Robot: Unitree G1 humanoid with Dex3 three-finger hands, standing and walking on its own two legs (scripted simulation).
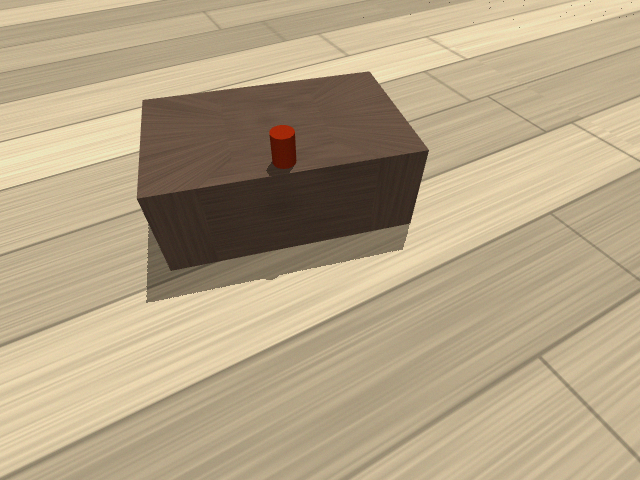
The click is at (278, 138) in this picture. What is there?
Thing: squat round
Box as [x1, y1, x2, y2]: [269, 125, 295, 168]
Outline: 278,125 273,127 269,132 273,164 277,167 287,168 295,163 294,130 287,125
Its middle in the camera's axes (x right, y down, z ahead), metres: -0.12 -0.34 +1.36
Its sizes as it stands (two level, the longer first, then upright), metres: 0.086 0.086 0.121
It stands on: a support 0.39 m high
